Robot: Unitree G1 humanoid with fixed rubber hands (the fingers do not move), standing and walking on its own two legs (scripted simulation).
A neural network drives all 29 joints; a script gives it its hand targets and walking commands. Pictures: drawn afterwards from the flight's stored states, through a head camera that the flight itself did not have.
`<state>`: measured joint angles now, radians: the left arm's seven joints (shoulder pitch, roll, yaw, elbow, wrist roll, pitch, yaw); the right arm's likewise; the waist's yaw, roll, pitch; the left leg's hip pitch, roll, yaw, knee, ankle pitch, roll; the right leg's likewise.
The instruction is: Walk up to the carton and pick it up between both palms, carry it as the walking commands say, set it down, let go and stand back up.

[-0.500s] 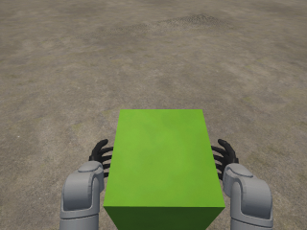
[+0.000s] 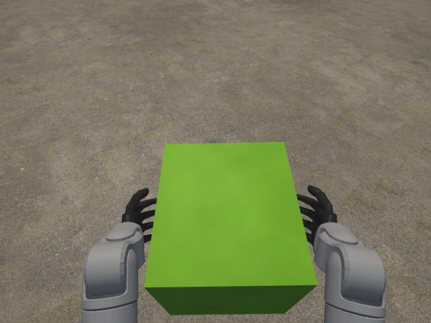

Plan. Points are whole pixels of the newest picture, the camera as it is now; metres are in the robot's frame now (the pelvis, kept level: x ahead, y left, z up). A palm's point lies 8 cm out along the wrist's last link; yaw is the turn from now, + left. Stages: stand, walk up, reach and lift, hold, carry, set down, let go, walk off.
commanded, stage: carry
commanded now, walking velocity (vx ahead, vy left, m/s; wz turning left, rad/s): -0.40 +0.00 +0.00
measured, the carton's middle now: (225, 230) +0.31 +0.00 +0.01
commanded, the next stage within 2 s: none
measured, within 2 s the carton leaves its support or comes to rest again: neither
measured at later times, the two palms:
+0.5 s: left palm out of the picture +0.09 +0.09 +0.07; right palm out of the picture +0.07 -0.22 +0.08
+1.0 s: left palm out of the picture -0.20 +0.20 +0.09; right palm out of the picture -0.17 -0.11 +0.12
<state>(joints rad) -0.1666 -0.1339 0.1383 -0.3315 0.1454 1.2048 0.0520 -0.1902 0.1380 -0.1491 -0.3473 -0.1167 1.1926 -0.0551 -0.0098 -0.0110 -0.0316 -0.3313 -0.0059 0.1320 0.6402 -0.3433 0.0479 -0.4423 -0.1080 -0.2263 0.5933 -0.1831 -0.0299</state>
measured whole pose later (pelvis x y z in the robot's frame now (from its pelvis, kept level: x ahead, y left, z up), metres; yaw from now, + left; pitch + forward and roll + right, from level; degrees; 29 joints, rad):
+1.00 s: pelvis -0.47 +0.02 +0.01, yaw +0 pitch +5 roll -4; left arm -0.18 -0.14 0.13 -0.39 0.13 1.18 0.08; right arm -0.20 0.14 -0.16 -0.38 -0.11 1.14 -0.03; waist 0.07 0.00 -0.05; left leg -0.46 0.08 0.08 0.51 -0.13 0.05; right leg -0.53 0.00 -0.03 1.12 -0.47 0.04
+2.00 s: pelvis -0.85 +0.04 +0.01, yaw -1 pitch +2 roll -1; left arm -0.18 -0.14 0.12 -0.26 0.18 1.19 0.04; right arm -0.18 0.14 -0.17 -0.32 -0.12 1.17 -0.05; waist -0.05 -0.03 -0.06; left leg -0.44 0.05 0.10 0.55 -0.21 0.02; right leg -0.46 -0.04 -0.07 0.59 -0.31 0.00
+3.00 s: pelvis -0.87 +0.07 +0.01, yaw -3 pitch +5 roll +0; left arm -0.11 -0.13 0.12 0.07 0.21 0.74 0.04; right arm -0.11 0.13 -0.14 0.03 -0.20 0.72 -0.02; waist 0.00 -0.01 -0.11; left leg -0.43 0.02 0.12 0.48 -0.13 0.04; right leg -0.28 -0.01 -0.05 0.54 -0.34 -0.01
